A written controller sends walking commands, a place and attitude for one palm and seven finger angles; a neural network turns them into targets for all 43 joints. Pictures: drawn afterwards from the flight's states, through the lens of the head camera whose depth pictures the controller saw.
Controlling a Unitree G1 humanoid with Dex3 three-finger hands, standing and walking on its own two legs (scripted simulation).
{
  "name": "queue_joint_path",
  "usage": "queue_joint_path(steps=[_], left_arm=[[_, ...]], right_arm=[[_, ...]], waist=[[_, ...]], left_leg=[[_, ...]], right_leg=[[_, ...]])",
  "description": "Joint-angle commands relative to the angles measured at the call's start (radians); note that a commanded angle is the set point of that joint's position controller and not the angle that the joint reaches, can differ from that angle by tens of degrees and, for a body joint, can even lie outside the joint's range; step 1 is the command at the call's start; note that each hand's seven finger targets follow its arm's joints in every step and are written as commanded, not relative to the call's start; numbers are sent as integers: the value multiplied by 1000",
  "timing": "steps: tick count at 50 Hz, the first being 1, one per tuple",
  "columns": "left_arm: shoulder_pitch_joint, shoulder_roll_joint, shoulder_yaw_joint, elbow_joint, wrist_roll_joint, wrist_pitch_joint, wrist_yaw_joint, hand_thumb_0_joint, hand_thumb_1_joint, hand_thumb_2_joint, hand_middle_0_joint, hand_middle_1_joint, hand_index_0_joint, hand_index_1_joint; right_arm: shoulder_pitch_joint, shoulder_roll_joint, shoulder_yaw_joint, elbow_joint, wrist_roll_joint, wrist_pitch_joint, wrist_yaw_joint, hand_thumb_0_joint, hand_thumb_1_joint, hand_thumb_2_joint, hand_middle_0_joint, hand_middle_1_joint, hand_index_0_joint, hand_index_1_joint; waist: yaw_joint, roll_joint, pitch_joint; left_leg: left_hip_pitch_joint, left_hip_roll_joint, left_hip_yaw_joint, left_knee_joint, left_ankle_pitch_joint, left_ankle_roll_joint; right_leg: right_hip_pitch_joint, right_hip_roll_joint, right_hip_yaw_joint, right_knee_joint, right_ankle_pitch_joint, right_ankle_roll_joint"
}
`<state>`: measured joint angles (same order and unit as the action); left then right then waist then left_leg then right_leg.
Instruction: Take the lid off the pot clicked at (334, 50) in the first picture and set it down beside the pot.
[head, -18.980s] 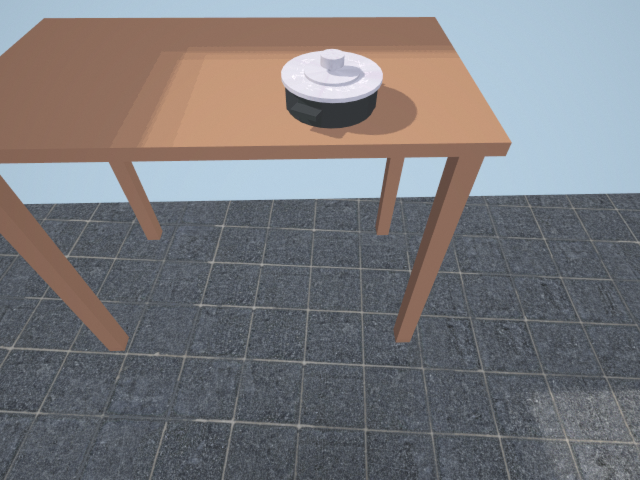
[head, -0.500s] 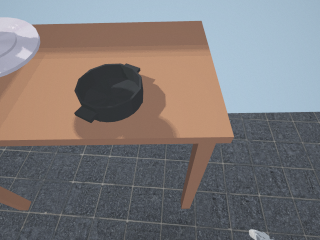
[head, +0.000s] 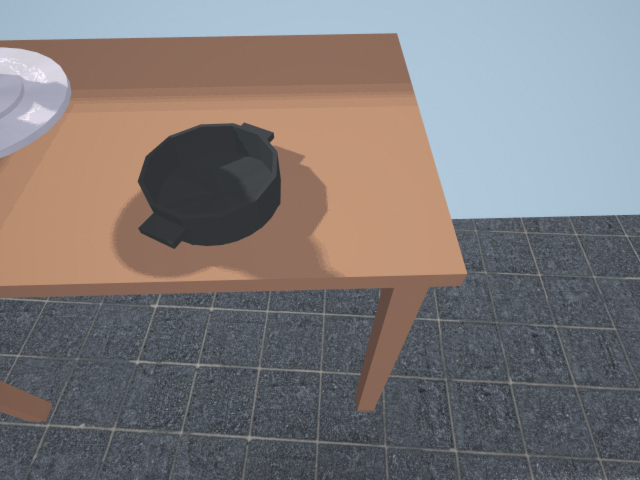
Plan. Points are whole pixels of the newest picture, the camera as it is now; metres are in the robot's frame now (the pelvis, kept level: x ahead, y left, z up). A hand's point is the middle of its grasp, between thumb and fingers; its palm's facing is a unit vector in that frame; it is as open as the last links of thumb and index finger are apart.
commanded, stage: lower the lid onto the table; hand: left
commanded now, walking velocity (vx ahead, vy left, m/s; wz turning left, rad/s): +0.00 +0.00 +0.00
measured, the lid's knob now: out of the picture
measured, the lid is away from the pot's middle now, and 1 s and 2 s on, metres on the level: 0.23 0.24 0.23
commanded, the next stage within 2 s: none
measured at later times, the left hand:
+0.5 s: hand out of the picture +0.44 +0.36 +0.23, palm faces -0.27 -0.23 -0.94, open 7.7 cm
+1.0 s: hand out of the picture +0.42 +0.37 +0.20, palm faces -0.34 -0.24 -0.91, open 7.7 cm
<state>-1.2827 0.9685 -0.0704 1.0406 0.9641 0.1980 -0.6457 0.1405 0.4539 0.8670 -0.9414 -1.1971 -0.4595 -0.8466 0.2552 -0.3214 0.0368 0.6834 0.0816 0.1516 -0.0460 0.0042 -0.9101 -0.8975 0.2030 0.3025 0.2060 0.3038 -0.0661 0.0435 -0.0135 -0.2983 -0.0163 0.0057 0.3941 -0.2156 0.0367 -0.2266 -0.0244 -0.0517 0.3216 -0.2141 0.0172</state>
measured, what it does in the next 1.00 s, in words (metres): stands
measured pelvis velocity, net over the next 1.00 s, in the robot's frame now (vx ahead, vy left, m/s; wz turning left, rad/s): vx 0.00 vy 0.00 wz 0.01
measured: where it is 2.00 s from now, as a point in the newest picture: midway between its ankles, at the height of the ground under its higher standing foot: outside the picture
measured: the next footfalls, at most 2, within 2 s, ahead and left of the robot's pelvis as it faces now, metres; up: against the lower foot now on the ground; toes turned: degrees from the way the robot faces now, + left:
none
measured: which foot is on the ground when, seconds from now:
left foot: down 0.00-1.00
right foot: down 0.00-1.00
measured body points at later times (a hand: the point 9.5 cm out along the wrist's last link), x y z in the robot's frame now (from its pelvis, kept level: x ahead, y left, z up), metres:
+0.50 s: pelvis +0.01 +0.00 +0.00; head +0.06 +0.00 +0.44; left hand +0.45 +0.37 +0.29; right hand +0.08 -0.27 -0.13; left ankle -0.02 +0.10 -0.75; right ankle -0.04 -0.13 -0.75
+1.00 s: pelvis +0.00 +0.00 +0.00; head +0.05 +0.00 +0.44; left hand +0.43 +0.38 +0.25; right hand +0.06 -0.28 -0.13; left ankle -0.02 +0.10 -0.75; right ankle -0.04 -0.13 -0.75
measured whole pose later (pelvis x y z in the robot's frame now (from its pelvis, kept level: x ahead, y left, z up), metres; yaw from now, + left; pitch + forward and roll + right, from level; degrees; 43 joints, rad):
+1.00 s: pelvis +0.00 +0.00 +0.00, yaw +0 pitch +8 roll -1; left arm -1.16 0.94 -0.05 1.10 0.94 0.11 -0.59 0.14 0.46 0.87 -0.94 -1.20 -0.45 -0.85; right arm 0.27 -0.32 0.03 0.70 0.08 0.16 -0.05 0.00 -0.91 -0.90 0.20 0.30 0.21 0.30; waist -0.07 0.04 -0.01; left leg -0.34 -0.01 0.00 0.45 -0.24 0.04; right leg -0.26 -0.02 -0.06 0.35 -0.22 0.02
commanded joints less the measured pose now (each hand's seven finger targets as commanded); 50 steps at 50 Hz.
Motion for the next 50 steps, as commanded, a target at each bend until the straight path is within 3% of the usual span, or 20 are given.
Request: queue_joint_path(steps=[1, 7, 14, 16, 19, 21, 22, 25, 26, 28, 31, 32, 34, 36, 39, 41, 43, 45, 47, 50], left_arm=[[-484, 368, 107, -167, 23, -23, 65, 0, 730, 983, -940, -1199, -670, -1001], [-539, 351, 104, -291, 12, -27, 74, 0, 730, 983, -940, -1199, -670, -1001], [-463, 311, 93, -223, 6, -33, 82, 0, 730, 983, -940, -1199, -670, -1001], [-479, 279, 60, -253, -4, -34, 81, 0, 730, 983, -940, -1199, -670, -1001], [-516, 316, 99, -337, 3, -38, 94, 0, 730, 983, -940, -1199, -670, -1001], [-448, 309, 98, -241, 0, -39, 91, 0, 730, 983, -940, -1199, -670, -1001], [-468, 349, 136, -282, 2, -41, 92, 0, 730, 983, -940, -1199, -670, -1001], [-463, 269, 70, -217, -3, -48, 90, 0, 730, 983, -940, -1199, -670, -1001], [-450, 266, 64, -234, -10, -50, 90, 0, 730, 983, -940, -1199, -670, -1001], [-456, 358, 140, -265, 8, -58, 100, 0, 730, 983, -940, -1199, -670, -1001], [-428, 294, 88, -207, -3, -67, 97, 0, 730, 983, -940, -1199, -670, -1001], [-440, 351, 137, -238, 0, -68, 100, 0, 730, 983, -940, -1199, -670, -1001], [-423, 367, 145, -187, 5, -82, 103, 0, 730, 983, -940, -1199, -670, -1001], [-427, 322, 103, -195, -5, -89, 100, 0, 730, 983, -940, -1199, -670, -1001], [-448, 367, 144, -246, -2, -100, 112, 0, 730, 983, -940, -1199, -670, -1001], [-422, 326, 114, -248, -13, -100, 109, 0, 730, 983, -940, -1199, -670, -1001], [-397, 286, 90, -178, -14, -98, 109, 0, 730, 983, -940, -1199, -670, -1001], [-387, 280, 84, -149, -16, -98, 106, 0, 730, 983, -940, -1199, -670, -1001], [-445, 299, 90, -238, -17, -105, 110, 0, 730, 983, -940, -1199, -670, -1001], [-444, 275, 68, -149, -13, -113, 114, 0, 730, 983, -940, -1199, -670, -1001]], right_arm=[[17, -174, -48, -95, -5, -18, -10, 0, -900, -900, 200, 300, 200, 300], [25, -166, -56, -107, -6, -14, -4, 0, -900, -900, 200, 300, 200, 300], [37, -165, -57, -94, -6, -11, -5, 0, -900, -900, 200, 300, 200, 300], [25, -168, -58, -97, -2, -16, -6, 0, -900, -900, 200, 300, 200, 300], [32, -166, -63, -97, -9, -24, -7, 0, -900, -900, 200, 300, 200, 300], [35, -170, -59, -88, -8, -29, -10, 0, -900, -900, 200, 300, 200, 300], [41, -171, -60, -87, -8, -20, -8, 0, -900, -900, 200, 300, 200, 300], [32, -160, -58, -82, -6, -16, -10, 0, -900, -900, 200, 300, 200, 300], [32, -167, -60, -83, -1, -19, -8, 0, -900, -900, 200, 300, 200, 300], [30, -168, -60, -91, -10, -18, -7, 0, -900, -900, 200, 300, 200, 300], [28, -163, -57, -88, -4, -18, -9, 0, -900, -900, 200, 300, 200, 300], [39, -168, -61, -84, -8, -11, -6, 0, -900, -900, 200, 300, 200, 300], [36, -163, -56, -86, -7, -6, -9, 0, -900, -900, 200, 300, 200, 300], [25, -165, -57, -91, -2, -9, -9, 0, -900, -900, 200, 300, 200, 300], [36, -166, -61, -89, -6, -8, -9, 0, -900, -900, 200, 300, 200, 300], [29, -167, -61, -92, -2, -18, -8, 0, -900, -900, 200, 300, 200, 300], [42, -161, -60, -76, -2, -13, -10, 0, -900, -900, 200, 300, 200, 300], [46, -161, -59, -74, -4, -10, -12, 0, -900, -900, 200, 300, 200, 300], [46, -170, -62, -76, -2, -12, -11, 0, -900, -900, 200, 300, 200, 300], [56, -165, -57, -59, -5, -16, -20, 0, -900, -900, 200, 300, 200, 300]], waist=[[17, 78, -408], [9, 150, -478], [-2, 98, -419], [-1, 132, -440], [0, 158, -512], [3, 127, -451], [3, 110, -489], [-12, 100, -423], [-1, 128, -436], [9, 122, -483], [0, 125, -438], [2, 100, -472], [1, 78, -448], [2, 126, -433], [2, 145, -482], [3, 175, -471], [-16, 122, -409], [-18, 100, -385], [-12, 139, -459], [-23, 113, -399]], left_leg=[[224, -20, -7, 39, 506, 30], [322, -3, -26, 57, 634, 27], [282, -6, -26, 56, 584, 28], [302, -5, -31, 60, 638, 20], [367, -4, -44, 73, 690, 23], [312, -11, -36, 73, 658, 21], [320, -7, -34, 65, 632, 25], [287, -10, -29, 65, 595, 26], [297, -5, -32, 67, 638, 17], [305, -13, -32, 82, 646, 28], [279, -11, -25, 79, 631, 25], [286, -10, -23, 78, 606, 29], [240, -18, -16, 76, 554, 34], [246, -14, -17, 75, 574, 28], [285, -11, -26, 86, 601, 32], [301, -8, -35, 92, 656, 24], [271, -6, -30, 91, 588, 28], [237, -15, -20, 75, 490, 33], [281, -9, -30, 73, 523, 28], [248, -10, -26, 68, 462, 31]], right_leg=[[109, 50, 0, 26, 323, -55], [87, 57, 7, 33, 322, -49], [72, 61, -3, 24, 308, -48], [63, 63, -9, 25, 328, -53], [63, 67, -1, 26, 329, -49], [60, 70, -8, 22, 336, -53], [84, 65, -1, 31, 328, -46], [54, 64, -8, 24, 312, -46], [55, 67, -11, 26, 330, -51], [79, 66, 2, 38, 345, -50], [65, 67, -5, 33, 348, -51], [90, 62, 4, 40, 344, -44], [100, 61, 4, 46, 341, -45], [78, 64, -4, 42, 336, -51], [78, 64, 3, 47, 333, -48], [53, 70, -7, 43, 332, -53], [28, 71, -11, 35, 296, -46], [33, 69, -8, 28, 272, -45], [43, 69, -6, 37, 274, -47], [20, 72, -13, 24, 243, -48]])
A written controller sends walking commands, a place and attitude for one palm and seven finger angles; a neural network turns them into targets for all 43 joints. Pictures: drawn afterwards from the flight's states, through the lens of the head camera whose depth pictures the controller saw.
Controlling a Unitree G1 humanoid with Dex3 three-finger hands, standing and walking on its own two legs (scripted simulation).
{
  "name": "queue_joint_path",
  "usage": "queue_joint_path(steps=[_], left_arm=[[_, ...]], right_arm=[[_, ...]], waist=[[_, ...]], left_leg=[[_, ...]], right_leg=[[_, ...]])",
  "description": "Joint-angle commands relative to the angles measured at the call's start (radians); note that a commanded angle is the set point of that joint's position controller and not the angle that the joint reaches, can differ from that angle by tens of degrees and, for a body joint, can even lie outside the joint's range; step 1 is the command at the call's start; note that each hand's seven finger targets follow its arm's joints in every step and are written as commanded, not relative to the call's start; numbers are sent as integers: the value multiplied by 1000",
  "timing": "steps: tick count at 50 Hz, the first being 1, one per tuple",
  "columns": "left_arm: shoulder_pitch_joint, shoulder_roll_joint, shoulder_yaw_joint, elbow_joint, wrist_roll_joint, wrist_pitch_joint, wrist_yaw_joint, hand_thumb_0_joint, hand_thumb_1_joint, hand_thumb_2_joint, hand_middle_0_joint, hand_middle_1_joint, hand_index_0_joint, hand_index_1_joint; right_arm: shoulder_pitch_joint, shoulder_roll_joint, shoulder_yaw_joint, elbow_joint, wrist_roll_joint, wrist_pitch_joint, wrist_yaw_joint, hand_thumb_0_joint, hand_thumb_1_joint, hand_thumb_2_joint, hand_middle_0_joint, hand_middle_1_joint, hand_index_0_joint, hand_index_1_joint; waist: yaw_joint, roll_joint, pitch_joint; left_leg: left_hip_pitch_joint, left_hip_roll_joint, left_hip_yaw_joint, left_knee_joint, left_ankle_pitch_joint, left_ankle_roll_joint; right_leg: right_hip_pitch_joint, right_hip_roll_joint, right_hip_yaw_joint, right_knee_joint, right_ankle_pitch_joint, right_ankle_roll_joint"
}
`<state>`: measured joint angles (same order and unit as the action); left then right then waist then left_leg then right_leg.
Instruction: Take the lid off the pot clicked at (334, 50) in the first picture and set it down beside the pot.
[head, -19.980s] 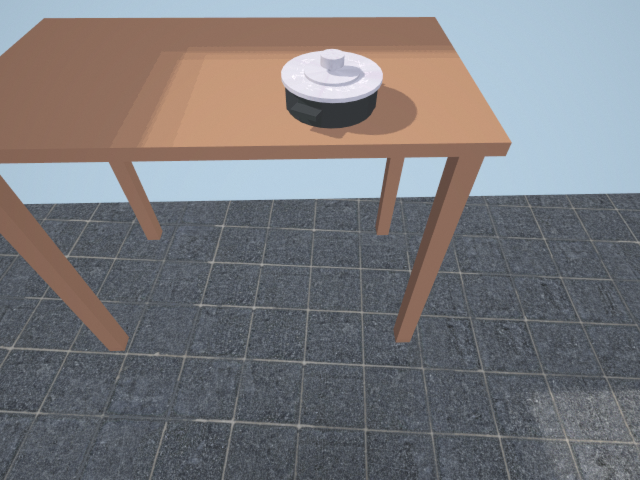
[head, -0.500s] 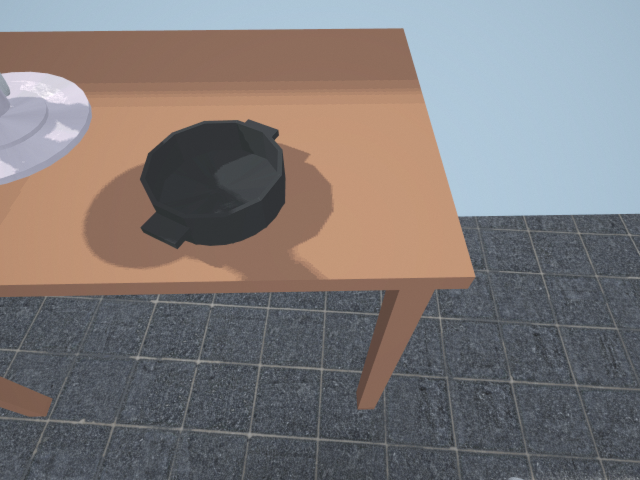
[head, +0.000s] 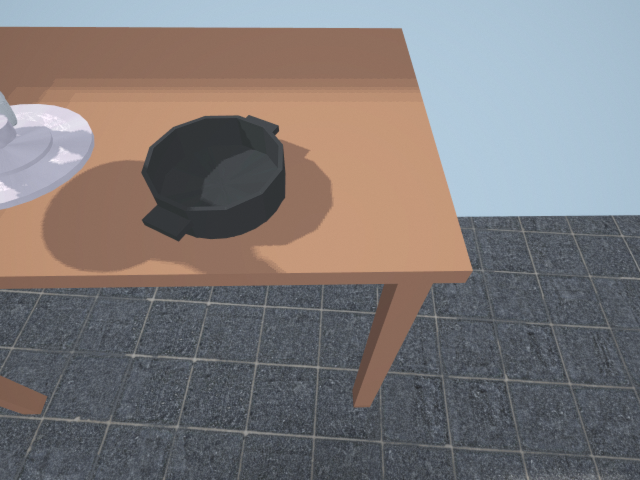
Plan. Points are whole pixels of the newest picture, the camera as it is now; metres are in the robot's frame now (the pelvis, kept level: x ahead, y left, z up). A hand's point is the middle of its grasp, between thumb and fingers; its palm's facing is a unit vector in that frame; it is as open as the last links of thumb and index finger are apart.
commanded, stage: lower the lid onto the table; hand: left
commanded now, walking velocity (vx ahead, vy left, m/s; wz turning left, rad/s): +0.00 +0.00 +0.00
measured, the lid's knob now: out of the picture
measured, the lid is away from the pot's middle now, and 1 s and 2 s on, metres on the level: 0.24 0.23 0.23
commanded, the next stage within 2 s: open the fingers wide in 1.24 s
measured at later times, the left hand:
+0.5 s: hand out of the picture +0.44 +0.36 +0.17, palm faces -0.40 -0.25 -0.88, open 7.7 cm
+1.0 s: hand (1, 187) +0.42 +0.37 +0.14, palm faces -0.45 -0.25 -0.86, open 7.7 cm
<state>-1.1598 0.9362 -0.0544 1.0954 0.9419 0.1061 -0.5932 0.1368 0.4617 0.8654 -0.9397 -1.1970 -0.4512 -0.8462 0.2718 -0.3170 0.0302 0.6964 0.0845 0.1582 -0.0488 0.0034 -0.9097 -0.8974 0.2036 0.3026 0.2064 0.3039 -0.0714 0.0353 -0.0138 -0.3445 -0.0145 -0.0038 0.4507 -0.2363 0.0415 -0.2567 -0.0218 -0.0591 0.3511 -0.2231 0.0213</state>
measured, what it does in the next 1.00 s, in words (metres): stands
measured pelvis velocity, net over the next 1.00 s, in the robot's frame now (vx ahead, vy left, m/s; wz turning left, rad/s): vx -0.01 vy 0.01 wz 0.00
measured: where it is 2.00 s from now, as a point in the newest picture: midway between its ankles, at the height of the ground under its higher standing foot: outside the picture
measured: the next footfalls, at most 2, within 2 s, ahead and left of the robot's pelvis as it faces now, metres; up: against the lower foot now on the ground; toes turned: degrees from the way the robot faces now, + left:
none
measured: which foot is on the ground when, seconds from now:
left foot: down 0.00-1.00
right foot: down 0.00-1.00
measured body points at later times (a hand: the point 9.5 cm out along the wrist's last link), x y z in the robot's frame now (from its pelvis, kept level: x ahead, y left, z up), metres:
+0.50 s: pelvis +0.00 +0.00 +0.00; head +0.07 +0.01 +0.44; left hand +0.46 +0.37 +0.22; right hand +0.03 -0.28 -0.12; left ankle -0.01 +0.09 -0.74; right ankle -0.04 -0.14 -0.74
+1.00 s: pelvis -0.01 +0.01 -0.01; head +0.06 +0.02 +0.44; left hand +0.44 +0.38 +0.19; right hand +0.04 -0.27 -0.13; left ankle -0.01 +0.09 -0.74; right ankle -0.04 -0.14 -0.74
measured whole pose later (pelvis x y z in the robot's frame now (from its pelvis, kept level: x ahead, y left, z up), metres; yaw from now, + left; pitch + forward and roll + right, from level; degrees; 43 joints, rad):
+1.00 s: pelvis -0.01 +0.01 -0.01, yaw +0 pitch +10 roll -2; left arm -1.12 0.90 -0.05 1.20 0.94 0.00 -0.54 0.13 0.47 0.86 -0.94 -1.20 -0.44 -0.85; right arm 0.27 -0.30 0.04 0.70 0.09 0.15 -0.06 0.00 -0.91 -0.90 0.20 0.30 0.21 0.30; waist -0.09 0.03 -0.03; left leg -0.44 -0.01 0.00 0.53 -0.26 0.05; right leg -0.34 -0.02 -0.06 0.41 -0.23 0.03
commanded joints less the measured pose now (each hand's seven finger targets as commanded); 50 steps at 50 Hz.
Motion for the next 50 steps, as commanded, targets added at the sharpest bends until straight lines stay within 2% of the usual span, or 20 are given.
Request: queue_joint_path(steps=[1, 4, 7, 11, 15, 17, 20, 21, 22, 24, 26, 30, 32, 33, 36, 38, 41, 45, 47, 50], left_arm=[[-552, 298, 41, -185, 1, -24, 59, 0, 730, 983, -940, -1199, -670, -1001], [-607, 321, 48, -190, 10, -37, 67, 0, 730, 983, -940, -1199, -670, -1001], [-648, 314, 39, -240, 6, -50, 75, 0, 730, 983, -940, -1199, -670, -1001], [-578, 326, 56, -159, 8, -63, 77, 0, 730, 983, -940, -1199, -670, -1001], [-565, 334, 55, -106, 19, -68, 80, 0, 730, 983, -940, -1199, -670, -1001], [-566, 370, 81, -129, 22, -77, 84, 0, 730, 983, -940, -1199, -670, -1001], [-587, 344, 62, -139, 23, -81, 87, 0, 730, 983, -940, -1199, -670, -1001], [-587, 336, 54, -167, 12, -87, 85, 0, 730, 983, -940, -1199, -670, -1001], [-575, 366, 88, -181, 19, -89, 91, 0, 730, 983, -940, -1199, -670, -1001], [-545, 375, 105, -155, 20, -93, 91, 0, 730, 983, -940, -1199, -670, -1001], [-511, 323, 68, -140, 8, -96, 87, 0, 730, 983, -940, -1199, -670, -1001], [-468, 393, 131, -124, 16, -103, 94, 0, 730, 983, -940, -1199, -670, -1001], [-516, 397, 131, -232, 9, -108, 96, 0, 730, 983, -940, -1199, -670, -1001], [-490, 351, 101, -178, 11, -106, 95, 0, 730, 983, -940, -1199, -670, -1001], [-465, 329, 93, -191, -5, -107, 91, 0, 730, 983, -940, -1199, -670, -1001], [-470, 372, 131, -204, 2, -112, 100, 0, 730, 983, -940, -1199, -670, -1001], [-445, 322, 95, -188, -13, -117, 95, 0, 730, 983, -940, -1199, -670, -1001], [-472, 307, 67, -117, -6, -111, 100, 0, 730, 983, -940, -1199, -670, -1001], [-519, 338, 78, -153, 0, -120, 107, 0, 730, 983, -940, -1199, -670, -1001], [-544, 289, 29, -111, 3, -120, 111, 0, 730, 983, -940, -1199, -670, -1001]], right_arm=[[36, -175, -48, -70, -5, -29, -19, 0, -900, -900, 200, 300, 200, 300], [48, -176, -48, -58, -9, -32, -25, 0, -900, -900, 200, 300, 200, 300], [47, -174, -50, -55, -10, -46, -29, 0, -900, -900, 200, 300, 200, 300], [53, -178, -47, -51, -6, -52, -29, 0, -900, -900, 200, 300, 200, 300], [66, -180, -48, -43, -8, -41, -28, 0, -900, -900, 200, 300, 200, 300], [65, -183, -48, -46, -9, -39, -27, 0, -900, -900, 200, 300, 200, 300], [73, -179, -55, -49, -7, -39, -25, 0, -900, -900, 200, 300, 200, 300], [70, -181, -55, -50, -3, -43, -25, 0, -900, -900, 200, 300, 200, 300], [79, -182, -59, -52, -8, -41, -22, 0, -900, -900, 200, 300, 200, 300], [80, -180, -58, -54, -6, -38, -21, 0, -900, -900, 200, 300, 200, 300], [82, -179, -59, -56, -4, -39, -19, 0, -900, -900, 200, 300, 200, 300], [88, -182, -60, -57, -5, -23, -15, 0, -900, -900, 200, 300, 200, 300], [82, -183, -64, -69, -5, -19, -8, 0, -900, -900, 200, 300, 200, 300], [81, -175, -64, -69, -5, -20, -10, 0, -900, -900, 200, 300, 200, 300], [84, -178, -65, -69, -1, -19, -10, 0, -900, -900, 200, 300, 200, 300], [84, -179, -65, -71, -5, -15, -9, 0, -900, -900, 200, 300, 200, 300], [76, -177, -62, -74, 0, -15, -10, 0, -900, -900, 200, 300, 200, 300], [80, -178, -56, -57, -1, -10, -22, 0, -900, -900, 200, 300, 200, 300], [83, -184, -55, -53, -1, -16, -28, 0, -900, -900, 200, 300, 200, 300], [84, -178, -51, -42, -2, -29, -40, 0, -900, -900, 200, 300, 200, 300]], waist=[[-15, 127, -377], [-19, 112, -410], [-19, 187, -468], [-9, 156, -434], [-21, 109, -402], [-14, 126, -441], [-21, 155, -457], [-14, 175, -474], [-14, 179, -505], [-13, 155, -488], [-16, 162, -467], [-13, 129, -467], [-8, 195, -537], [-17, 180, -492], [-15, 182, -477], [-15, 182, -495], [-14, 179, -466], [-34, 118, -400], [-30, 141, -454], [-44, 143, -423]], left_leg=[[282, -12, -18, 10, 480, 23], [276, -16, -14, -2, 411, 28], [341, -8, -25, 16, 498, 20], [295, -11, -25, 17, 507, 14], [239, -15, -8, 11, 409, 23], [253, -15, -9, 24, 464, 21], [283, -10, -14, 38, 509, 22], [309, -4, -23, 44, 593, 12], [333, -3, -24, 57, 610, 16], [308, -7, -21, 63, 613, 20], [308, -6, -21, 69, 647, 12], [268, -13, -13, 78, 604, 23], [326, -4, -23, 89, 694, 16], [318, -4, -27, 97, 696, 15], [332, 3, -30, 97, 721, 8], [329, -1, -33, 103, 682, 14], [308, -1, -32, 96, 667, 7], [231, -10, -20, 72, 442, 20], [254, -9, -24, 71, 446, 18], [243, -9, -20, 70, 392, 22]], right_leg=[[42, 73, -10, -7, 249, -57], [61, 69, -2, -7, 232, -54], [38, 73, -4, -1, 241, -55], [43, 76, -11, 5, 254, -60], [50, 71, -2, 6, 240, -52], [64, 71, 2, 18, 268, -52], [42, 73, 2, 18, 278, -50], [38, 76, -5, 24, 304, -55], [33, 77, 1, 29, 301, -48], [37, 77, 1, 33, 317, -46], [18, 81, -9, 36, 326, -50], [38, 77, 2, 46, 340, -45], [35, 76, 5, 58, 357, -44], [3, 80, -3, 54, 339, -45], [-16, 84, -10, 54, 333, -47], [-20, 83, -6, 56, 310, -45], [-25, 84, -14, 59, 304, -50], [-40, 80, -9, 43, 223, -47], [-29, 80, -6, 50, 225, -49], [-55, 81, -8, 43, 198, -50]])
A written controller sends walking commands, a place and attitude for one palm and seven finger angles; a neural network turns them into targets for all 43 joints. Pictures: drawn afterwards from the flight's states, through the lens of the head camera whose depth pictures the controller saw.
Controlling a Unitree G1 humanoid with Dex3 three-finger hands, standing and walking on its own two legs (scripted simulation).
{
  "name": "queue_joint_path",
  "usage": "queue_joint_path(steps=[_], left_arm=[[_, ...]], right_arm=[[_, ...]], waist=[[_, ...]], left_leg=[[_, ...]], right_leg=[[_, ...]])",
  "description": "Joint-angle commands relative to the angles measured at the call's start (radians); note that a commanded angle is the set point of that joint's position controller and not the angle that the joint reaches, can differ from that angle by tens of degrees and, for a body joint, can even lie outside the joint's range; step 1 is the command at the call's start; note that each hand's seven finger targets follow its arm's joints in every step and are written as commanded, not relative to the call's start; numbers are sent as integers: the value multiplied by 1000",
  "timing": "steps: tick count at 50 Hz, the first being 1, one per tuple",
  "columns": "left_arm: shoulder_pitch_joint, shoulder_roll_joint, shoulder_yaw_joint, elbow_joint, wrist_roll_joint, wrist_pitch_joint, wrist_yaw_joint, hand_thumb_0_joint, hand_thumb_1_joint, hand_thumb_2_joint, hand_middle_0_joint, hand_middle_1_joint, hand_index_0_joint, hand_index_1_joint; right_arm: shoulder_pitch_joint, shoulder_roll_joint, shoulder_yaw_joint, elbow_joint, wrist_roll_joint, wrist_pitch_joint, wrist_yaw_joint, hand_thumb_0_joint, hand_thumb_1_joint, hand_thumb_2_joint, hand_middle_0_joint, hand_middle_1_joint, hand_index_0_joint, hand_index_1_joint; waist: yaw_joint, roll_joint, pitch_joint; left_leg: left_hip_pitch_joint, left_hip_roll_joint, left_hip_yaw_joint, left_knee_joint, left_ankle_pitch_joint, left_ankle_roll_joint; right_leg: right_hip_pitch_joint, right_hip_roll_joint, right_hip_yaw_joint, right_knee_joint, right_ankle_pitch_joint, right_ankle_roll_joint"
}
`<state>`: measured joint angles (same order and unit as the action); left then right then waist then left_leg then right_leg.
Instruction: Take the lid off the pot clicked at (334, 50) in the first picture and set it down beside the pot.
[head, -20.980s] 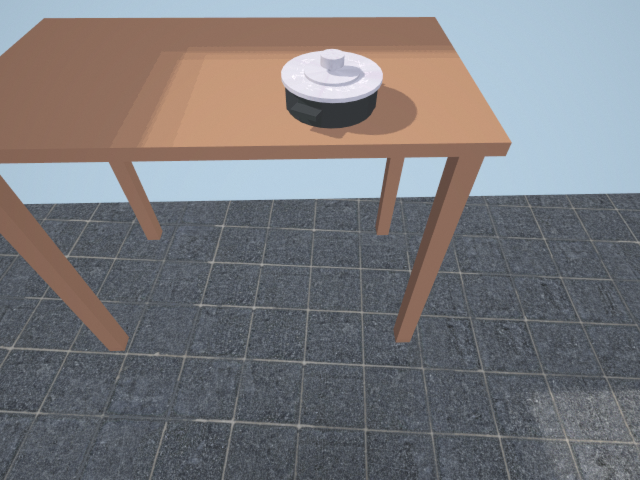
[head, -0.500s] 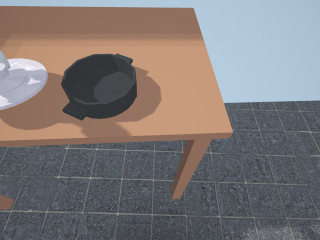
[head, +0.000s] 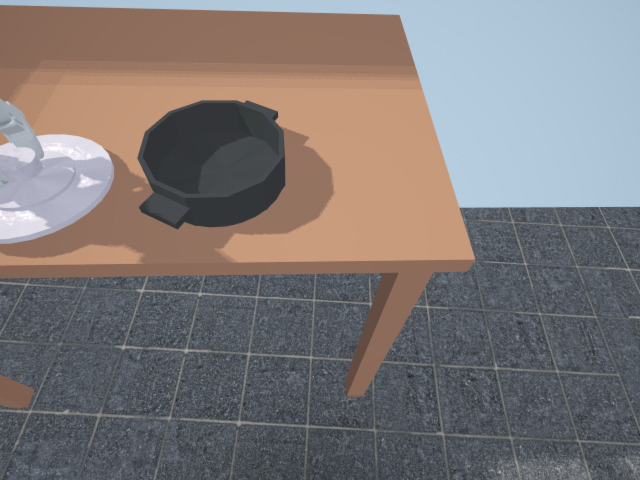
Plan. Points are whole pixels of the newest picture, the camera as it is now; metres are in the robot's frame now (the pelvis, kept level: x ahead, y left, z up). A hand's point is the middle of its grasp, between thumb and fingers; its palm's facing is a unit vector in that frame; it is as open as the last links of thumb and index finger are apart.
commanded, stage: lower the lid onto the table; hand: left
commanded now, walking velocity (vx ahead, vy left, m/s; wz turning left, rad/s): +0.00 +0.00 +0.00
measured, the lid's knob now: (18, 164) +0.46 +0.36 +0.12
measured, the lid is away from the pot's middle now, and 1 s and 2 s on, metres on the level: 0.23 0.23 0.23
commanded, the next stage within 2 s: open the fingers wide in 0.24 s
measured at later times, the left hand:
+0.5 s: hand out of the picture +0.44 +0.37 +0.13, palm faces -0.42 -0.17 -0.89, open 7.7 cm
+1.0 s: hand out of the picture +0.44 +0.37 +0.13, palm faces -0.40 -0.15 -0.91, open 8.7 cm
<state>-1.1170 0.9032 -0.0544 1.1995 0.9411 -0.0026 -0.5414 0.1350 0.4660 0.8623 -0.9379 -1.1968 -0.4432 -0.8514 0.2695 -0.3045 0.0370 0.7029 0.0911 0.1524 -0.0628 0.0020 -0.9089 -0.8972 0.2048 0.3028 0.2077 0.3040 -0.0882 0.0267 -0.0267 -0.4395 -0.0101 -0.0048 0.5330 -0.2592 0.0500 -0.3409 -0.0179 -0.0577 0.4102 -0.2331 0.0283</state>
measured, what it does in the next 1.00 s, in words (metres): stands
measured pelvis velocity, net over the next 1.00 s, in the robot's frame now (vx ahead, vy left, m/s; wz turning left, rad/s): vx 0.00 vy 0.01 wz -0.01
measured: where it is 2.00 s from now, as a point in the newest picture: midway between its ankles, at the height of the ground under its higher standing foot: outside the picture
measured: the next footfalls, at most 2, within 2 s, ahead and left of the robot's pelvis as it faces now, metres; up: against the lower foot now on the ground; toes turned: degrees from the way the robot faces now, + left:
none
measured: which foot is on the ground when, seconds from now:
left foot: down 0.00-1.00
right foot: down 0.00-1.00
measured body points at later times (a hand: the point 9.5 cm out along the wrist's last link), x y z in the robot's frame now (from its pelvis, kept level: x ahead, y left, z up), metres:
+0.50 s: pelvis +0.00 +0.00 -0.01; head +0.07 +0.02 +0.44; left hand +0.46 +0.37 +0.18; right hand +0.00 -0.28 -0.12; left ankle +0.00 +0.08 -0.74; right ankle -0.03 -0.14 -0.74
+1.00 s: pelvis +0.00 +0.01 -0.01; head +0.07 +0.02 +0.44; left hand +0.45 +0.37 +0.19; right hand +0.05 -0.27 -0.13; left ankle +0.00 +0.08 -0.74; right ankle -0.03 -0.14 -0.74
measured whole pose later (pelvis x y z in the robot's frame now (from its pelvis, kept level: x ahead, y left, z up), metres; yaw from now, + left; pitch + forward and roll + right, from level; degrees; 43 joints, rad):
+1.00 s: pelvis +0.00 +0.01 -0.01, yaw -1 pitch +12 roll -3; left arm -1.04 0.93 0.00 1.09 0.95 -0.14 -0.48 0.01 0.26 0.80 -0.61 -0.99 -0.45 -0.87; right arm 0.27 -0.29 0.03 0.67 0.10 0.23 -0.08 0.00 -0.91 -0.90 0.20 0.30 0.21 0.30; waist -0.08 0.02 -0.05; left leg -0.53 -0.01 0.00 0.62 -0.30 0.06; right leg -0.43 -0.02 -0.05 0.49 -0.26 0.03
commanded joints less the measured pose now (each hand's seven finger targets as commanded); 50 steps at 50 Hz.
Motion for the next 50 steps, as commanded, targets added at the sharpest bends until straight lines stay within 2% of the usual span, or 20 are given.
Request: queue_joint_path(steps=[1, 4, 6, 9, 12, 15, 16, 17, 19, 21, 23, 25, 27, 30, 31, 34, 38, 42, 45, 50], left_arm=[[-559, 299, 13, -198, -2, -14, 56, 0, 730, 983, -940, -1199, -670, -1001], [-539, 343, 38, -132, 7, -14, 64, 0, 730, 983, -940, -1199, -670, -1001], [-558, 295, -3, -161, 8, -18, 62, 0, 730, 983, -940, -1199, -670, -1001], [-537, 262, -29, -77, 15, -14, 67, 0, 730, 983, -940, -1199, -670, -1001], [-544, 326, 15, -96, 21, -24, 72, 0, 730, 983, -940, -1199, -670, -1001], [-523, 269, -29, -52, 20, -20, 66, 0, 730, 983, -940, -1199, -670, -1001], [-507, 259, -27, -67, 12, -26, 63, 0, 730, 983, -940, -1199, -670, -1001], [-346, 271, 43, -159, 2, -33, 69, 0, 730, 983, -940, -1199, -670, -1001], [-285, 276, 72, -228, 27, -100, 91, 0, 699, 954, -907, -1189, -651, -1001], [-307, 265, 70, -242, 5, -115, 86, 0, 668, 924, -874, -1179, -631, -1001], [-357, 377, 152, -283, 1, -123, 91, 0, 635, 899, -841, -1167, -612, -999], [-335, 349, 134, -243, -3, -125, 87, 0, 600, 878, -810, -1153, -594, -995], [-345, 384, 165, -308, -2, -141, 93, 0, 563, 860, -780, -1138, -578, -989], [-300, 347, 140, -242, 4, -141, 93, 0, 506, 838, -736, -1112, -554, -978], [-324, 335, 121, -270, 2, -145, 90, 0, 486, 832, -722, -1102, -546, -973], [-315, 404, 177, -260, 15, -149, 101, 0, 426, 817, -680, -1071, -525, -957], [-344, 358, 138, -289, 16, -148, 102, 0, 342, 804, -628, -1023, -500, -929], [-346, 362, 143, -290, 10, -151, 99, 0, 256, 794, -579, -971, -478, -897], [-362, 301, 93, -282, 1, -140, 92, 0, 191, 789, -543, -930, -462, -871], [-327, 365, 150, -264, -2, -146, 90, 0, 83, 778, -482, -863, -435, -828]], right_arm=[[90, -191, -56, -46, -5, -33, -29, 0, -900, -900, 200, 300, 200, 300], [103, -198, -50, -31, -7, -32, -34, 0, -900, -900, 200, 300, 200, 300], [98, -196, -52, -35, -7, -41, -35, 0, -900, -900, 200, 300, 200, 300], [122, -199, -51, -16, -11, -42, -36, 0, -900, -900, 200, 300, 200, 300], [133, -206, -52, -16, -11, -43, -40, 0, -900, -900, 200, 300, 200, 300], [148, -203, -55, -10, -8, -44, -37, 0, -900, -900, 200, 300, 200, 300], [149, -202, -56, -11, -6, -48, -36, 0, -900, -900, 200, 300, 200, 300], [138, -192, -70, -65, -5, -38, -17, 0, -900, -900, 200, 300, 200, 300], [138, -185, -78, -65, -19, -12, -24, 0, -900, -900, 200, 300, 200, 300], [136, -183, -79, -63, -9, 2, -25, 0, -900, -900, 200, 300, 200, 300], [134, -195, -83, -67, -9, 21, -29, 0, -900, -900, 200, 300, 200, 300], [132, -187, -82, -70, -5, 27, -31, 0, -900, -900, 200, 300, 200, 300], [126, -190, -84, -74, -7, 35, -25, 0, -900, -900, 200, 300, 200, 300], [119, -181, -78, -77, -4, 47, -26, 0, -900, -900, 200, 300, 200, 300], [111, -183, -76, -78, -1, 46, -26, 0, -900, -900, 200, 300, 200, 300], [110, -182, -73, -85, -1, 58, -28, 0, -900, -900, 200, 300, 200, 300], [101, -180, -75, -91, -1, 61, -25, 0, -900, -900, 200, 300, 200, 300], [94, -180, -73, -93, -1, 65, -27, 0, -900, -900, 200, 300, 200, 300], [91, -177, -73, -91, 1, 67, -27, 0, -900, -900, 200, 300, 200, 300], [87, -177, -70, -100, 2, 70, -29, 0, -900, -900, 200, 300, 200, 300]], waist=[[-25, 146, -399], [-29, 100, -362], [-25, 174, -393], [-44, 129, -328], [-38, 105, -386], [-48, 109, -350], [-41, 104, -363], [16, 128, -441], [6, 145, -440], [-8, 98, -382], [-5, 98, -418], [-12, 103, -372], [4, 167, -411], [-8, 110, -355], [-3, 150, -364], [3, 116, -408], [-2, 162, -416], [-1, 150, -427], [-14, 132, -389], [1, 88, -404]], left_leg=[[335, -12, -21, -10, 427, 9], [259, -20, -12, -25, 306, 11], [303, -16, -18, -15, 379, 1], [271, -12, -26, -14, 299, 0], [256, -19, -16, -2, 309, 5], [240, -15, -17, 6, 320, 3], [266, -10, -24, 10, 376, -1], [300, -17, -37, 22, 481, -7], [331, -3, -28, 53, 557, -13], [292, -2, -20, 38, 497, -1], [275, -11, -17, 36, 438, 11], [258, -14, -17, 37, 426, 11], [313, -6, -27, 45, 503, 1], [254, -10, -20, 46, 438, 6], [269, -7, -17, 43, 472, 2], [253, -11, -18, 49, 444, 5], [299, -2, -27, 54, 476, -4], [304, -3, -32, 62, 496, -6], [284, -3, -31, 50, 443, -3], [230, -14, -17, 55, 417, 7]], right_leg=[[22, 80, -14, -11, 215, -60], [39, 75, -7, -8, 186, -58], [15, 76, -10, 1, 203, -65], [-35, 81, -14, -2, 149, -61], [7, 77, -6, 13, 186, -59], [-26, 79, -11, 19, 189, -59], [-29, 83, -16, 26, 203, -60], [13, 80, -17, 48, 229, -63], [-42, 89, -18, 54, 227, -66], [-42, 88, -17, 41, 215, -63], [-10, 83, -6, 39, 215, -62], [-29, 86, -12, 37, 201, -63], [-40, 89, -12, 44, 202, -65], [-47, 91, -15, 42, 184, -65], [-46, 90, -14, 44, 200, -68], [-20, 88, -12, 55, 198, -65], [-64, 88, -17, 54, 175, -66], [-66, 89, -17, 60, 180, -64], [-81, 88, -19, 50, 160, -65], [-22, 85, -12, 61, 192, -63]])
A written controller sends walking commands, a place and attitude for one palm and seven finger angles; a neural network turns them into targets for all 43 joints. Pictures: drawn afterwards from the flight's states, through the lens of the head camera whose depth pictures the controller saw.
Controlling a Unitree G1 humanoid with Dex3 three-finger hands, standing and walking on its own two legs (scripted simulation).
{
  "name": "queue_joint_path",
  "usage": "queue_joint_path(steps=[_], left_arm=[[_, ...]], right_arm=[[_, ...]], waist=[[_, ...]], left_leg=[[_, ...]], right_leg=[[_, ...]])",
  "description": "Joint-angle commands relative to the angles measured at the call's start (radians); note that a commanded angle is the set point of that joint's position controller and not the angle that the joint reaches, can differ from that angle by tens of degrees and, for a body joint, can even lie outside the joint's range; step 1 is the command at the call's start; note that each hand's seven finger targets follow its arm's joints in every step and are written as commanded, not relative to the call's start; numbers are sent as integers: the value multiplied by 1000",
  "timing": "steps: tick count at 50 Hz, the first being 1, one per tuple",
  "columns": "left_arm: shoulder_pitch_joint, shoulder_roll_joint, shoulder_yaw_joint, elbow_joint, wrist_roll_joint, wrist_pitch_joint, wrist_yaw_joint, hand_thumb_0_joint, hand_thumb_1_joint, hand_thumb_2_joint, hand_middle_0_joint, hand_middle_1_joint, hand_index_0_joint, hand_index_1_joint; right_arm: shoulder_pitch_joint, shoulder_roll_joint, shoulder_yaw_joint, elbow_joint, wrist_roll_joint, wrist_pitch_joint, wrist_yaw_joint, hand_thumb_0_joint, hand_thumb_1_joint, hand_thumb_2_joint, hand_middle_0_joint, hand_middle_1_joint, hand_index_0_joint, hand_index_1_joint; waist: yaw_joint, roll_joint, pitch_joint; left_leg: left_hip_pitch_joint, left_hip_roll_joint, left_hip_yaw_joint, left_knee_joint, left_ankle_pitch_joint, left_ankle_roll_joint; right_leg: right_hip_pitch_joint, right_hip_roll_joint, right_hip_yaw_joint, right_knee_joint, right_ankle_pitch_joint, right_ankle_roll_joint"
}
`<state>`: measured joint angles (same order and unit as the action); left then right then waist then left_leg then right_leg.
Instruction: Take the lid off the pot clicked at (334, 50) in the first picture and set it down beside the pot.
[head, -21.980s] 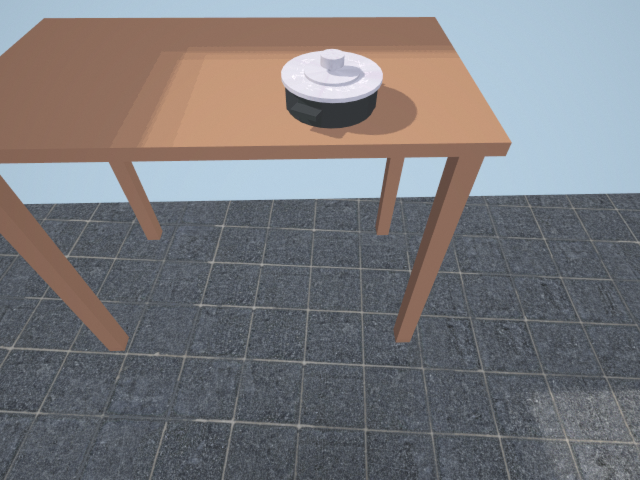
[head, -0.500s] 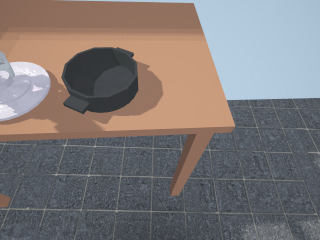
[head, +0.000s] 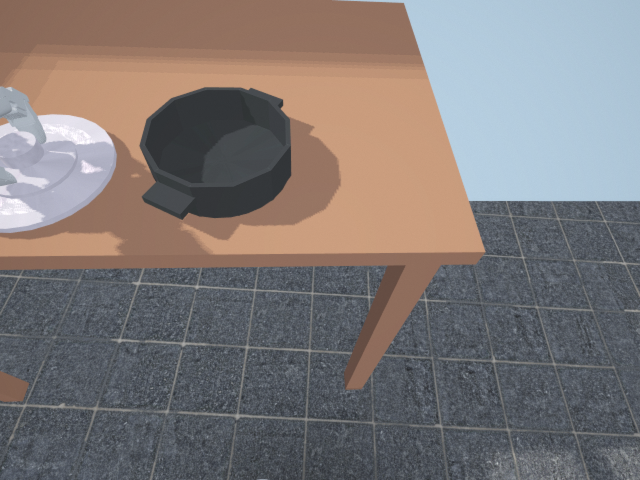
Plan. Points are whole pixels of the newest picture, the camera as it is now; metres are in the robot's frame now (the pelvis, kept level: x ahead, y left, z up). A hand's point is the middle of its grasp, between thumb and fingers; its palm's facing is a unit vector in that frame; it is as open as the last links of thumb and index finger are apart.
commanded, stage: open the fingers wide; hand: left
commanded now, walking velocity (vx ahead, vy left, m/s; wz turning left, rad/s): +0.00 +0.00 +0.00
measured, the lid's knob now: (19, 150) +0.47 +0.36 +0.12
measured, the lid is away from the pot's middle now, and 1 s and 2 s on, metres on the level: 0.23 0.23 0.23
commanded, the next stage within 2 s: raise the empty hand in 0.44 s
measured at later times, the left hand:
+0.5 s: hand out of the picture +0.43 +0.37 +0.14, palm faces -0.38 -0.18 -0.91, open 11.0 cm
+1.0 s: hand out of the picture +0.43 +0.37 +0.18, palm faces -0.34 -0.16 -0.93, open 11.0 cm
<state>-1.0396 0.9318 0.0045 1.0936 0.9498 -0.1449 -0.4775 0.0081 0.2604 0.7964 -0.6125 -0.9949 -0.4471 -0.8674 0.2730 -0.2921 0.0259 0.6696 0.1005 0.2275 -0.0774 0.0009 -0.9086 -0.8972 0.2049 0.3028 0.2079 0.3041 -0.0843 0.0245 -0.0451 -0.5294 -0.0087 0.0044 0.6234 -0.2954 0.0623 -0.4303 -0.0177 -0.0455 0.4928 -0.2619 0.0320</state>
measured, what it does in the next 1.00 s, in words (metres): stands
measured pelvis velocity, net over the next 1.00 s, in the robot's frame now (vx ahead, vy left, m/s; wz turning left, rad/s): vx -0.01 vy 0.01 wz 0.01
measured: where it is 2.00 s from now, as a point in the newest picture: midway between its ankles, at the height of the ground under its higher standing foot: outside the picture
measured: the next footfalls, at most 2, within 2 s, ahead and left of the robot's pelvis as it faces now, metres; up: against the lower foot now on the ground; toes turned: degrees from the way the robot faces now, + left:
none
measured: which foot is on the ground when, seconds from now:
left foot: down 0.00-1.00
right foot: down 0.00-1.00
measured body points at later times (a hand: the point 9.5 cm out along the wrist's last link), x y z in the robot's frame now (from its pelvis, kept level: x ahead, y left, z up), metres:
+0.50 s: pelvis +0.00 +0.00 +0.00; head +0.07 +0.02 +0.44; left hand +0.45 +0.38 +0.19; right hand +0.03 -0.28 -0.12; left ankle +0.00 +0.07 -0.73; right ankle -0.02 -0.15 -0.73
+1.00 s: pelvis -0.01 +0.01 +0.00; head +0.06 +0.02 +0.45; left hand +0.45 +0.37 +0.23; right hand +0.06 -0.27 -0.12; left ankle +0.00 +0.07 -0.73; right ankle -0.02 -0.15 -0.73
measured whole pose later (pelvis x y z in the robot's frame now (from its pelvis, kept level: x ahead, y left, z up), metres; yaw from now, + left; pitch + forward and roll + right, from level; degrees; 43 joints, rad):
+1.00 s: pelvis -0.01 +0.01 +0.00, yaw +0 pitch +10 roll -3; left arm -1.11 0.94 -0.03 1.06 0.94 -0.10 -0.52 0.00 -0.07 0.78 -0.42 -0.75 -0.42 -0.75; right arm 0.27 -0.28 0.04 0.67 0.10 0.23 -0.07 0.00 -0.91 -0.90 0.21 0.30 0.21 0.30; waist -0.08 0.03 -0.04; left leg -0.50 -0.02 0.00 0.59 -0.27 0.07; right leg -0.39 -0.03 -0.05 0.46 -0.24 0.03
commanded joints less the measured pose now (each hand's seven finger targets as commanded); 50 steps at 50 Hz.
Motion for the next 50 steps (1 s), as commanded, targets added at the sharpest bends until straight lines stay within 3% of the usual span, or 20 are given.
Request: queue_joint_path(steps=[1, 2, 4, 5, 7, 10, 12, 16, 21, 25, 27, 31, 32, 35, 38, 42, 45, 46, 47, 50], left_arm=[[-386, 307, 69, -145, -14, -7, 26, 0, 61, 776, -470, -849, -430, -819], [-417, 324, 78, -169, -11, -7, 27, 0, 40, 773, -458, -835, -424, -810], [-415, 255, 24, -161, -9, 1, 27, 0, -3, 768, -434, -808, -414, -793], [-401, 261, 28, -137, -10, 3, 25, 0, -24, 766, -422, -794, -409, -784], [-430, 316, 70, -203, -8, -7, 30, 0, -67, 761, -398, -767, -398, -767], [-413, 278, 44, -150, -16, 1, 22, 0, -71, 768, -401, -760, -401, -760], [-432, 336, 84, -184, -17, -6, 26, 0, -73, 773, -404, -756, -404, -756], [-410, 313, 70, -186, -19, -9, 25, 0, -74, 776, -405, -753, -405, -753], [-400, 349, 103, -220, -12, -18, 32, 0, -73, 774, -404, -755, -404, -755], [-403, 343, 94, -188, -14, -5, 29, 0, -75, 778, -406, -751, -406, -751], [-443, 346, 90, -251, -8, -9, 35, 0, -77, 781, -408, -748, -408, -748], [-454, 350, 104, -301, -16, -14, 30, 0, -77, 781, -408, -748, -408, -748], [-460, 368, 122, -295, -18, -11, 28, 0, -77, 781, -408, -748, -408, -748], [-431, 317, 79, -192, -30, 12, 9, 0, -77, 781, -408, -748, -408, -748], [-493, 269, 16, -225, -12, 25, 9, 0, -77, 781, -408, -748, -408, -748], [-548, 290, 33, -298, -17, 28, 6, 0, -77, 781, -408, -748, -408, -748], [-493, 318, 58, -172, -27, 42, -9, 0, -77, 781, -408, -748, -408, -748], [-508, 299, 32, -175, -30, 44, -13, 0, -77, 781, -408, -748, -408, -748], [-550, 340, 58, -224, -18, 43, -9, 0, -77, 781, -408, -748, -408, -748], [-595, 292, 10, -268, 0, 50, -6, 0, -77, 781, -408, -748, -408, -748]], right_arm=[[81, -187, -55, -66, -7, -11, -16, 0, -900, -900, 200, 300, 200, 300], [85, -192, -58, -59, -7, -7, -14, 0, -900, -900, 200, 300, 200, 300], [91, -184, -62, -61, -7, -5, -12, 0, -900, -900, 200, 300, 200, 300], [93, -186, -61, -57, -8, -6, -11, 0, -900, -900, 200, 300, 200, 300], [93, -193, -61, -63, -9, -5, -9, 0, -900, -900, 200, 300, 200, 300], [96, -187, -61, -59, -8, -6, -13, 0, -900, -900, 200, 300, 200, 300], [95, -195, -58, -58, -8, -7, -14, 0, -900, -900, 200, 300, 200, 300], [92, -190, -58, -62, -5, -10, -15, 0, -900, -900, 200, 300, 200, 300], [88, -190, -58, -68, -7, -9, -12, 0, -900, -900, 200, 300, 200, 300], [91, -190, -58, -68, -7, -3, -12, 0, -900, -900, 200, 300, 200, 300], [89, -192, -61, -69, -10, -4, -11, 0, -900, -900, 200, 300, 200, 300], [78, -187, -61, -78, -13, -13, -12, 0, -900, -900, 200, 300, 200, 300], [79, -188, -62, -74, -13, -11, -10, 0, -900, -900, 200, 300, 200, 300], [79, -188, -57, -65, -7, -5, -11, 0, -900, -900, 200, 300, 200, 300], [71, -186, -55, -65, -9, -5, -8, 0, -900, -900, 200, 300, 200, 300], [62, -188, -56, -69, -13, -16, -5, 0, -900, -900, 200, 300, 200, 300], [67, -184, -47, -67, -7, -11, -11, 0, -900, -900, 200, 300, 200, 300], [61, -188, -43, -65, -3, -12, -10, 0, -900, -900, 200, 300, 200, 300], [62, -192, -47, -66, -6, -8, -7, 0, -900, -900, 200, 300, 200, 300], [53, -182, -51, -76, -8, -11, -4, 0, -900, -900, 200, 300, 200, 300]], waist=[[-2, 93, -372], [-5, 106, -387], [-16, 124, -362], [-18, 108, -332], [-2, 145, -397], [-17, 98, -360], [-4, 114, -391], [-1, 131, -392], [8, 165, -408], [-5, 130, -360], [2, 190, -417], [9, 212, -451], [5, 200, -445], [-11, 108, -356], [-11, 161, -352], [0, 188, -412], [-6, 63, -358], [-5, 82, -346], [3, 97, -388], [-4, 175, -396]], left_leg=[[332, -16, -25, -31, 486, -6], [343, -10, -31, -33, 476, -10], [360, -8, -40, -31, 494, -15], [339, -8, -36, -34, 451, -13], [375, -8, -42, -29, 491, -16], [335, -12, -34, -34, 429, -8], [341, -14, -33, -32, 442, -7], [345, -14, -30, -29, 484, -8], [367, -10, -34, -23, 530, -12], [320, -14, -32, -34, 425, -6], [390, -8, -44, -26, 498, -14], [445, -3, -57, -22, 588, -24], [440, -3, -62, -22, 566, -23], [343, -10, -45, -49, 441, -10], [385, -4, -56, -62, 438, -22], [441, -2, -67, -65, 472, -24], [326, -18, -38, -80, 376, -3], [325, -18, -33, -87, 382, -4], [345, -13, -41, -92, 388, -9], [416, -5, -57, -87, 469, -20]], right_leg=[[54, 89, -30, -15, 234, -70], [42, 86, -28, -17, 214, -67], [5, 90, -34, -21, 195, -70], [0, 90, -33, -26, 179, -69], [20, 90, -30, -18, 188, -72], [20, 88, -30, -28, 181, -68], [41, 87, -27, -20, 195, -69], [46, 89, -32, -14, 219, -72], [43, 90, -32, -14, 222, -73], [35, 87, -29, -26, 183, -71], [15, 88, -29, -21, 183, -73], [13, 92, -38, -25, 192, -76], [10, 89, -35, -32, 178, -72], [31, 86, -37, -46, 167, -68], [-2, 87, -40, -50, 129, -74], [12, 86, -35, -58, 129, -76], [86, 81, -30, -64, 167, -68], [88, 80, -33, -63, 174, -71], [98, 77, -31, -59, 166, -70], [48, 81, -37, -70, 149, -76]])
